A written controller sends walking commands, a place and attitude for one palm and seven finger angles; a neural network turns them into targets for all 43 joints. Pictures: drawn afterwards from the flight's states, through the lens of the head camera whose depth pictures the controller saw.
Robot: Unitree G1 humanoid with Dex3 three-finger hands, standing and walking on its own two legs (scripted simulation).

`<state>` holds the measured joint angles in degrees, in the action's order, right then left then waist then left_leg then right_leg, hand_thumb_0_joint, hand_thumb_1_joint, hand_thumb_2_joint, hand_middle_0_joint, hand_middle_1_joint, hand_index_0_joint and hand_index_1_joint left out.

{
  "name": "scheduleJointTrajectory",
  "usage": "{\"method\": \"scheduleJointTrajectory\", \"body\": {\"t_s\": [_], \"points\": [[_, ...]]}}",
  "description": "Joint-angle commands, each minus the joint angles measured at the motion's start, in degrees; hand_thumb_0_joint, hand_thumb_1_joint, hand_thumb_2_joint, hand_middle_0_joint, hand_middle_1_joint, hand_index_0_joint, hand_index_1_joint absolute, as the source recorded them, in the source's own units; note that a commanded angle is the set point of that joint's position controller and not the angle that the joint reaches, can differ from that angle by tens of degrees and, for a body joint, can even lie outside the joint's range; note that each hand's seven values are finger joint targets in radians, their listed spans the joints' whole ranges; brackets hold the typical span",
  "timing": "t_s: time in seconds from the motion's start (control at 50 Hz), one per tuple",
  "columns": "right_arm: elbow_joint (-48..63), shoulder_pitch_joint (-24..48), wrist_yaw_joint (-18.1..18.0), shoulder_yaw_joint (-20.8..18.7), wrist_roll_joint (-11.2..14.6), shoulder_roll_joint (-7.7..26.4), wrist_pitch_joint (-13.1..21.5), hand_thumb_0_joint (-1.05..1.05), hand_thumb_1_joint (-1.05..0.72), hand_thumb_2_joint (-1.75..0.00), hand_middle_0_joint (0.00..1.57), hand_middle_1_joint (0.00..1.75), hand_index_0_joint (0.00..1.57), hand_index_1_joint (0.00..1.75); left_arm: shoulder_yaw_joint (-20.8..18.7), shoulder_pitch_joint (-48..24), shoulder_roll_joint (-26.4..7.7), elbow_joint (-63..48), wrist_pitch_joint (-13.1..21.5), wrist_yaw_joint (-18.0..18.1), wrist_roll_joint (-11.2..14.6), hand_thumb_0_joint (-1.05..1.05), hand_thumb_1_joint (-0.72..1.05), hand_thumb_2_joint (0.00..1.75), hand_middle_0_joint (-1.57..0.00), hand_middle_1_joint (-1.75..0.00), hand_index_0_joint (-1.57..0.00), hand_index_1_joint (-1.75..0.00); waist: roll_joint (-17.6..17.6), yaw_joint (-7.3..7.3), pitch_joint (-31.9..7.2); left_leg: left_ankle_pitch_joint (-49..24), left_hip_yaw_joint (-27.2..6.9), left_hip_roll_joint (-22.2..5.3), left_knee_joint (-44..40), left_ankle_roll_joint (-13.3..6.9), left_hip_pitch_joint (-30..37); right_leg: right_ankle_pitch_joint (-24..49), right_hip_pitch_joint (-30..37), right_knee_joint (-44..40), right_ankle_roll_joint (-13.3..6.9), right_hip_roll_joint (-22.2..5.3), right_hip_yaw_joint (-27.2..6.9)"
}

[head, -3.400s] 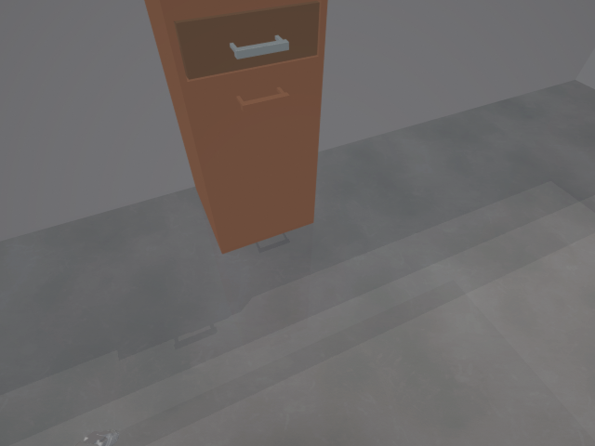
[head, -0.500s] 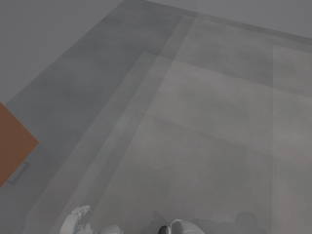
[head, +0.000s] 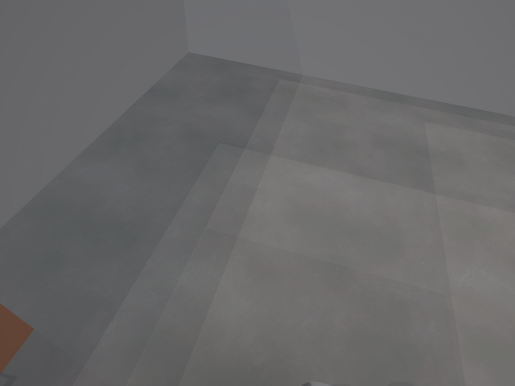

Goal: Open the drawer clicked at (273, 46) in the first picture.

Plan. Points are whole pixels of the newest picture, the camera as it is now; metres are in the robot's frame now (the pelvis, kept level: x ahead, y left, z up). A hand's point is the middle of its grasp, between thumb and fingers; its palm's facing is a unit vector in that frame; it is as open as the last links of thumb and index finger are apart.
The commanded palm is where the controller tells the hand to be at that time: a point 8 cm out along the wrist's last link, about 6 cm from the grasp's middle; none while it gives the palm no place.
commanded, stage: walk to a spot facing it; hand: left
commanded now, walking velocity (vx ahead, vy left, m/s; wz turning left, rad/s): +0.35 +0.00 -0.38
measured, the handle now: out of the picture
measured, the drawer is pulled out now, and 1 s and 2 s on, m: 0.00 0.00 0.00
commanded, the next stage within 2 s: turn to face it in 0.20 s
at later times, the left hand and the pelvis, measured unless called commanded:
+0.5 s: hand (209, 317) +0.28 +0.11 -0.17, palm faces -0.04 -0.97 -0.23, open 7.2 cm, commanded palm none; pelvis +0.20 -0.07 -0.01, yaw -3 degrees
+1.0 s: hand (181, 296) +0.32 +0.18 -0.17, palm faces +0.25 -0.94 -0.24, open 7.4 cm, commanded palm none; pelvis +0.28 -0.05 -0.01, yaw +13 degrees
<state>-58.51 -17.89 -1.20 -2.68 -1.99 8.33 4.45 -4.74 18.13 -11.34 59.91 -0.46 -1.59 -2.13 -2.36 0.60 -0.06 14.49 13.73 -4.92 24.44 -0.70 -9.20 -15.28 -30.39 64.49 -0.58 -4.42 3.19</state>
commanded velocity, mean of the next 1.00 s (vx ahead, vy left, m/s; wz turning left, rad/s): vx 0.07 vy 0.00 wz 0.38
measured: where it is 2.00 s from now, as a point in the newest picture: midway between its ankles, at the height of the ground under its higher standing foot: (277, 385)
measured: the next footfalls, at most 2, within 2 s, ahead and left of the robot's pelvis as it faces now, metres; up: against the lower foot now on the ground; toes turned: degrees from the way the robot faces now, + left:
right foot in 0.26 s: +0.24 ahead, -0.17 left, +0.00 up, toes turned -16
left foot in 0.66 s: +0.37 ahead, +0.05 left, +0.00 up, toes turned +13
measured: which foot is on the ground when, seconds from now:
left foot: down 0.00-0.26, up 0.28-0.64, down 0.66-1.00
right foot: up 0.00-0.24, down 0.26-0.66, up 0.68-1.00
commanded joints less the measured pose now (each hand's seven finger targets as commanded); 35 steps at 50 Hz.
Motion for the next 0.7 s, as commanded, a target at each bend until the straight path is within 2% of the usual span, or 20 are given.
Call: {"method": "scheduleJointTrajectory", "body": {"t_s": [0.0,0.1,0.14,0.16,0.2,0.22,0.24,0.26,0.28,0.3,0.32,0.36,0.38,0.44,0.56,0.6,0.62,0.64,0.66,0.68], "points": [[-0.50,-6.12,-0.08,-1.71,0.42,7.44,0.86,0.00,-0.90,-0.90,0.20,0.30,0.20,0.30,0.14,-5.75,0.23,-5.32,0.90,-0.75,0.03,0.00,0.90,0.90,-0.20,-0.30,-0.20,-0.30,8.30,-1.91,5.22,-3.44,-6.49,-14.70,-15.83,-5.14,4.01,3.58,-7.24,-9.37,1.33,-3.43,0.60],[-2.55,-8.34,0.22,-1.99,0.03,7.83,0.00,0.00,-0.90,-0.90,0.20,0.30,0.20,0.30,0.22,-10.95,1.00,-6.18,1.31,-0.85,0.17,0.00,0.90,0.90,-0.20,-0.30,-0.20,-0.30,11.50,-3.48,6.99,-9.06,-1.63,-14.86,-12.66,-4.76,5.64,3.93,-2.52,-23.14,0.71,-1.30,4.82],[-3.10,-8.10,0.20,-2.09,-0.07,8.40,-0.33,0.00,-0.90,-0.90,0.20,0.30,0.20,0.30,0.17,-10.26,0.40,-5.59,1.77,-0.83,0.14,0.00,0.90,0.90,-0.20,-0.30,-0.20,-0.30,11.30,-2.78,6.21,-13.04,-0.44,-15.10,-8.86,-4.09,6.53,3.29,1.74,-26.43,-0.30,0.34,6.21],[-3.10,-7.82,0.17,-2.20,0.00,8.84,-0.50,0.00,-0.90,-0.90,0.20,0.30,0.20,0.30,0.01,-8.13,-0.07,-4.93,2.10,-0.75,0.08,0.00,0.90,0.90,-0.20,-0.30,-0.20,-0.30,11.09,-1.53,4.87,-18.35,0.36,-14.73,-4.75,-3.61,6.61,2.46,5.98,-28.34,-0.99,1.87,7.49],[-3.00,-6.07,0.44,-2.03,0.60,8.95,-0.63,0.00,-0.90,-0.90,0.20,0.30,0.20,0.30,-0.96,5.08,-3.62,-0.53,3.01,-0.22,-0.16,0.00,0.90,0.90,-0.20,-0.30,-0.20,-0.30,6.45,5.14,-2.03,-27.11,4.38,-11.45,14.06,-0.82,1.36,5.64,25.00,-34.03,-2.88,4.36,8.55],[-2.15,-7.32,1.07,-1.49,1.41,5.98,-0.42,0.00,-0.90,-0.90,0.20,0.30,0.20,0.30,-2.40,12.17,-9.64,1.54,3.95,0.57,-0.35,0.00,0.90,0.90,-0.20,-0.30,-0.20,-0.30,-4.72,7.82,-9.02,-13.87,4.47,-7.68,30.54,1.22,-12.51,5.43,40.65,-36.58,-6.56,-7.33,-5.92],[0.44,-5.55,0.90,-0.50,1.89,3.02,-0.09,0.00,-0.90,-0.90,0.20,0.30,0.20,0.30,-3.18,16.99,-14.93,2.82,4.10,1.27,0.72,0.00,0.90,0.90,-0.20,-0.30,-0.20,-0.30,-14.16,7.78,-12.35,19.17,-0.46,-0.06,46.49,2.95,-26.06,17.08,48.20,-42.70,-13.03,-20.72,-28.66],[0.63,-2.36,0.65,-0.82,2.03,4.66,-0.39,0.00,-0.90,-0.90,0.20,0.30,0.20,0.30,-3.07,14.84,-15.59,2.54,4.04,1.78,1.50,0.00,0.90,0.90,-0.20,-0.30,-0.20,-0.30,-10.92,7.82,-13.21,18.67,-8.48,-2.05,53.02,2.07,-27.37,16.52,43.74,-46.11,-14.20,-22.32,-29.84],[0.85,0.20,0.41,-1.25,1.71,4.58,-0.61,0.00,-0.90,-0.90,0.20,0.30,0.20,0.30,-2.27,9.20,-12.01,1.13,3.78,2.18,1.46,0.00,0.90,0.90,-0.20,-0.30,-0.20,-0.30,-5.60,5.74,-7.81,13.72,-10.53,-3.43,55.08,1.89,-28.46,16.68,37.29,-46.94,-13.34,-20.88,-25.94],[0.08,0.90,0.37,-0.92,1.25,3.78,-0.98,0.00,-0.90,-0.90,0.20,0.30,0.20,0.30,-1.05,4.25,-8.87,0.19,3.98,2.55,1.20,0.00,0.90,0.90,-0.20,-0.30,-0.20,-0.30,-2.48,3.60,-2.61,9.69,-12.01,-5.52,52.57,1.73,-27.57,19.34,29.32,-46.64,-11.48,-18.95,-18.61],[-1.03,-0.48,0.34,-0.62,0.89,2.82,-1.74,0.00,-0.90,-0.90,0.20,0.30,0.20,0.30,0.07,1.36,-6.09,-0.42,4.38,2.72,0.97,0.00,0.90,0.90,-0.20,-0.30,-0.20,-0.30,-0.69,1.42,-0.65,7.28,-12.30,-5.90,49.34,1.92,-24.06,23.65,23.12,-47.20,-9.46,-16.94,-12.20],[-3.20,-5.65,0.36,-0.24,0.88,1.17,-3.38,0.00,-0.90,-0.90,0.20,0.30,0.20,0.30,1.16,-2.45,-4.11,-0.86,4.76,2.98,0.65,0.00,0.90,0.90,-0.20,-0.30,-0.20,-0.30,-2.58,-2.25,-0.61,5.59,-11.78,-5.09,42.88,2.68,-19.60,28.80,18.11,-47.27,-7.32,-14.63,-2.22],[-3.64,-7.16,0.49,-0.22,0.95,0.44,-3.86,0.00,-0.90,-0.90,0.20,0.30,0.20,0.30,1.41,-3.81,-3.50,-0.87,4.82,3.11,0.58,0.00,0.90,0.90,-0.20,-0.30,-0.20,-0.30,-3.49,-3.31,-0.61,4.71,-11.45,-4.41,39.70,2.82,-17.98,29.51,16.76,-47.60,-6.74,-13.61,0.58],[-1.85,-4.40,1.06,0.09,1.01,0.26,-4.59,0.00,-0.90,-0.90,0.20,0.30,0.20,0.30,1.68,-5.34,-3.56,-2.03,4.16,3.12,0.86,0.00,0.90,0.90,-0.20,-0.30,-0.20,-0.30,-4.53,-3.18,1.57,1.08,-9.00,-3.21,31.40,3.17,-16.92,27.44,15.41,-48.34,-6.13,-12.84,5.00],[3.54,4.62,2.24,-0.51,0.80,3.54,-4.86,0.00,-0.90,-0.90,0.20,0.30,0.20,0.30,0.03,-4.81,-7.25,-3.41,2.34,3.50,0.64,0.00,0.90,0.90,-0.20,-0.30,-0.20,-0.30,-5.51,-0.64,3.44,0.96,-6.55,-2.21,18.93,2.05,-15.46,24.97,20.09,-42.67,-4.94,-15.80,6.53],[3.91,1.32,2.34,-1.21,0.55,5.71,-4.93,0.00,-0.90,-0.90,0.20,0.30,0.20,0.30,-0.60,-5.66,-8.26,-4.59,1.74,3.47,0.82,0.00,0.90,0.90,-0.20,-0.30,-0.20,-0.30,-1.49,-2.73,1.20,-3.01,-5.92,-0.39,12.31,1.39,-9.32,24.41,20.66,-33.81,-3.17,-14.87,8.69],[3.51,-2.51,2.21,-1.94,0.28,8.39,-4.66,0.00,-0.90,-0.90,0.20,0.30,0.20,0.30,-0.66,-5.25,-8.24,-5.23,1.39,3.26,1.24,0.00,0.90,0.90,-0.20,-0.30,-0.20,-0.30,4.67,-4.45,-2.12,-14.55,-8.11,-0.78,6.90,0.20,-1.94,20.48,17.69,-23.94,-0.89,-12.47,10.40],[4.32,-5.90,1.81,-3.14,-0.24,14.54,-4.13,0.00,-0.90,-0.90,0.20,0.30,0.20,0.30,-0.58,-3.16,-5.57,-7.08,0.99,2.94,2.07,0.00,0.90,0.90,-0.20,-0.30,-0.20,-0.30,21.19,-5.08,-5.18,-35.00,-27.37,-13.18,0.80,-6.77,5.63,-2.24,6.44,-8.85,3.85,-4.26,12.20],[4.01,-7.71,1.27,-3.46,0.46,17.66,-4.52,0.00,-0.90,-0.90,0.20,0.30,0.20,0.30,0.14,-5.12,-4.97,-9.44,0.72,3.01,1.66,0.00,0.90,0.90,-0.20,-0.30,-0.20,-0.30,22.91,-5.77,-6.75,-37.68,-38.51,-21.06,-4.26,-13.20,5.82,-26.08,1.71,3.82,4.44,0.51,5.63],[4.22,-6.05,0.63,-3.53,0.78,17.48,-4.49,0.00,-0.90,-0.90,0.20,0.30,0.20,0.30,0.13,-7.03,-5.16,-10.21,0.04,3.38,1.35,0.00,0.90,0.90,-0.20,-0.30,-0.20,-0.30,18.93,-5.14,-8.26,-27.61,-39.91,-20.20,-4.89,-12.74,6.17,-22.34,-2.52,8.34,4.03,-0.42,-0.81]]}}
